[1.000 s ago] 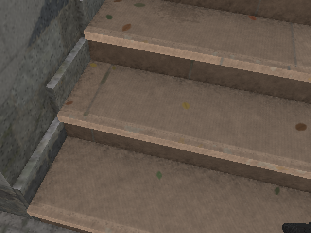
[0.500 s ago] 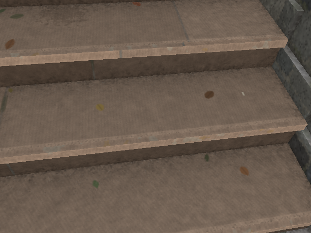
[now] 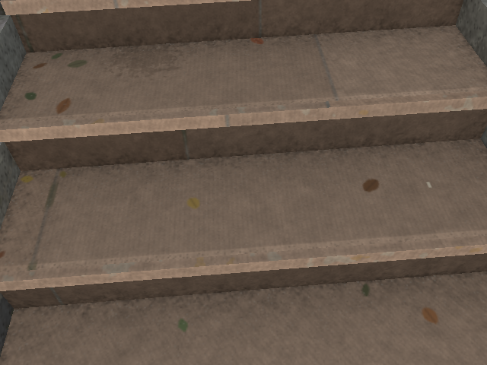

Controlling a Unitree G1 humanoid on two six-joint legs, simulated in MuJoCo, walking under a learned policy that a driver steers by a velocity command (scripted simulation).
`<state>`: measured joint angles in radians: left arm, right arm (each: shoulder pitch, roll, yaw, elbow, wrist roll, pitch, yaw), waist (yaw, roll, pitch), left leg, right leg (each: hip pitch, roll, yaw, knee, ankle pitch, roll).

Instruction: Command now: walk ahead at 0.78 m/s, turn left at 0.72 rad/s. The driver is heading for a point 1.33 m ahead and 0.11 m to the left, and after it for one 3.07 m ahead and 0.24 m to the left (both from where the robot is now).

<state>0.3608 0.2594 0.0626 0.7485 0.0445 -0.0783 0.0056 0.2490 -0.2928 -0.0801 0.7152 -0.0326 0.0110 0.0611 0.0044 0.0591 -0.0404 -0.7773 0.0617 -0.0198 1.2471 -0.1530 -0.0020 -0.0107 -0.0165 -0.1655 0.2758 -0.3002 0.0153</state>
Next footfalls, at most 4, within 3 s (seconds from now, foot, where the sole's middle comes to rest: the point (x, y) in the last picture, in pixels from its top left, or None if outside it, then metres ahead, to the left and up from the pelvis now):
0.28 left None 0.18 0.17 -0.78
0.60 right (190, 345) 0.51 0.18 -0.60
0.90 left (108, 203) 0.82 0.40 -0.44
1.32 right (199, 80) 1.11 0.17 -0.26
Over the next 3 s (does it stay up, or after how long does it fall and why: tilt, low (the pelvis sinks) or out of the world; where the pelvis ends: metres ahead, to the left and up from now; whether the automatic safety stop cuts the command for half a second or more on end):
stays up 1.45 0.11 0.68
